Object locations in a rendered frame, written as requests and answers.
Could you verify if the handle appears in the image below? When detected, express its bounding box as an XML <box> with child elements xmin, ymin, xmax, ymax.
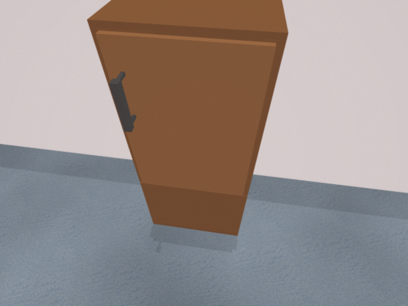
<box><xmin>109</xmin><ymin>71</ymin><xmax>136</xmax><ymax>132</ymax></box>

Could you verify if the cupboard door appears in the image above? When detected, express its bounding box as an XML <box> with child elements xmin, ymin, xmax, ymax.
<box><xmin>96</xmin><ymin>31</ymin><xmax>276</xmax><ymax>196</ymax></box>

